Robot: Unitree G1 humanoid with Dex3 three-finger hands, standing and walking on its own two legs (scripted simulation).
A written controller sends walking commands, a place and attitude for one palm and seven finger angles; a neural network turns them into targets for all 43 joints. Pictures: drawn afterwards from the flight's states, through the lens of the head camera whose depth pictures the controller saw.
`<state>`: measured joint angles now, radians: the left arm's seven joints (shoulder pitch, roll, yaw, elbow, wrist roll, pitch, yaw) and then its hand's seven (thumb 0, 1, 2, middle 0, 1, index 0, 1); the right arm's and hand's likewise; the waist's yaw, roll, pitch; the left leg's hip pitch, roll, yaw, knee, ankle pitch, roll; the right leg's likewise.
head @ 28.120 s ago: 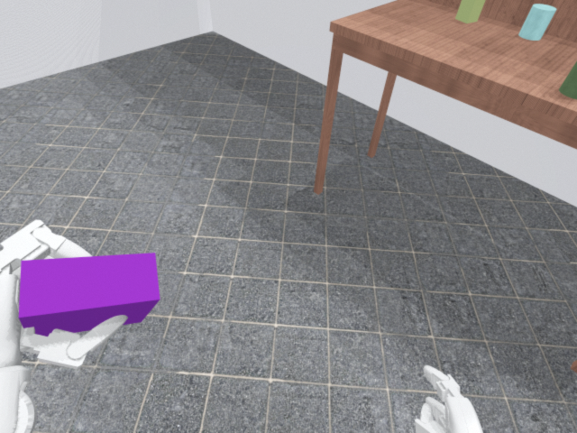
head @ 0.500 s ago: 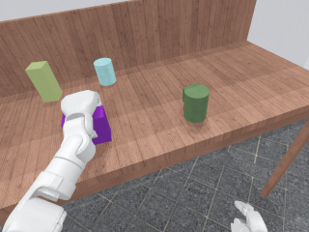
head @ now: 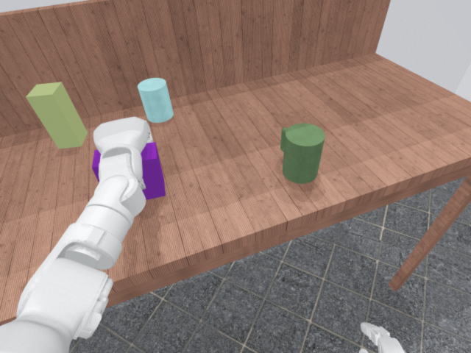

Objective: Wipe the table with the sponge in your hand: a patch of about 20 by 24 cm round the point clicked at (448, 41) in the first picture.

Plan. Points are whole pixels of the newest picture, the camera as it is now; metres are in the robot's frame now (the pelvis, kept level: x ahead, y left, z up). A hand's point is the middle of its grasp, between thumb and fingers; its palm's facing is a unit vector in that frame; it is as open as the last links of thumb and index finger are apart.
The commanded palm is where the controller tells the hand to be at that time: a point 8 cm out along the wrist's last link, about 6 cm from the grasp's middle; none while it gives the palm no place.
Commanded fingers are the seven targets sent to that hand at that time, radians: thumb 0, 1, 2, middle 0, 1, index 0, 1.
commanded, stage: wipe forward along the third lane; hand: left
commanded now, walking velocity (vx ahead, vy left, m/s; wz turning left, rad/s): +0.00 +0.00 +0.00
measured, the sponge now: (134, 181) +0.41 +0.23 +0.09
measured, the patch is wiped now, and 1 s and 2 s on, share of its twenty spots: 0.65 0.90 0.90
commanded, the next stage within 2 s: wipe back along the third lane in 0.48 s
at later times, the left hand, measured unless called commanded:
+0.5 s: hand (128, 143) +0.47 +0.24 +0.14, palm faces -0.04 -0.03 -1.00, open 9.3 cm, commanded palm +0.45 +0.25 +0.16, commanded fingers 0.00 0.10 1.30 -1.20 -1.60 -1.20 -1.60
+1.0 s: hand (125, 147) +0.46 +0.25 +0.14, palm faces +0.06 -0.03 -1.00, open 9.3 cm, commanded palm +0.41 +0.23 +0.16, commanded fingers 0.00 0.10 1.30 -1.20 -1.60 -1.20 -1.60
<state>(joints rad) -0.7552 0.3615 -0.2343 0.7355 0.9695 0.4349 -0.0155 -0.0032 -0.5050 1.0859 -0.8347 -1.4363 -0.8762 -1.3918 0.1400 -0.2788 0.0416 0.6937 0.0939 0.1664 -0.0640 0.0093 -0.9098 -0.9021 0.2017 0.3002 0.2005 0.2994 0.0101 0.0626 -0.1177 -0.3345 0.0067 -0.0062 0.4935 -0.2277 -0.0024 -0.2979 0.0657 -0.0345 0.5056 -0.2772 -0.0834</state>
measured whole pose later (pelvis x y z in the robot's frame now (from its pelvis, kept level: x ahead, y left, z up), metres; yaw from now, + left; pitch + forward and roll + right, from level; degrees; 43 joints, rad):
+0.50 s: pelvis +0.01 +0.02 +0.00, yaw +0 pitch +7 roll +0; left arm -0.93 0.39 -0.18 0.99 1.00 0.36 0.03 0.00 -0.51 1.09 -0.83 -1.43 -0.87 -1.41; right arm 0.21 -0.28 0.02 0.73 0.07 0.19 -0.05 0.01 -0.91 -0.90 0.20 0.30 0.20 0.30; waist -0.04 0.05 -0.13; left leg -0.39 -0.01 0.01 0.50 -0.24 0.02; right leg -0.34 0.05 -0.02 0.48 -0.27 -0.05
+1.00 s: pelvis +0.02 +0.04 +0.00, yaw -1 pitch +6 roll -1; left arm -0.79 0.32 -0.25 0.79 0.96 0.51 0.11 -0.01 -0.45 1.08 -0.77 -1.49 -0.80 -1.48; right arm 0.16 -0.27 0.02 0.70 0.09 0.22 -0.02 0.01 -0.91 -0.90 0.20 0.30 0.20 0.30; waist -0.01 0.06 -0.15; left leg -0.34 -0.02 0.02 0.48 -0.25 0.04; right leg -0.28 0.04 0.00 0.44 -0.27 -0.03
